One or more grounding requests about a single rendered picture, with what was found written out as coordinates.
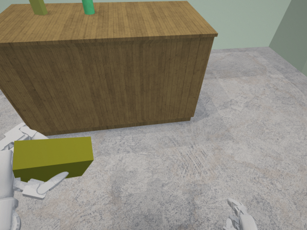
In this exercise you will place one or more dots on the robot left forearm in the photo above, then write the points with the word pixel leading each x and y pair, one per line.
pixel 9 219

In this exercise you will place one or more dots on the sponge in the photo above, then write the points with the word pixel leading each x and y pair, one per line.
pixel 42 159

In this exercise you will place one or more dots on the table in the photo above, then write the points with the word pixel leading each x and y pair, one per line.
pixel 129 64

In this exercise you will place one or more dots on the left robot hand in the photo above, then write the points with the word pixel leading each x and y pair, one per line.
pixel 8 183

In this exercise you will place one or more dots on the right robot hand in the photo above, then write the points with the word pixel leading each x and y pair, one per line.
pixel 245 221

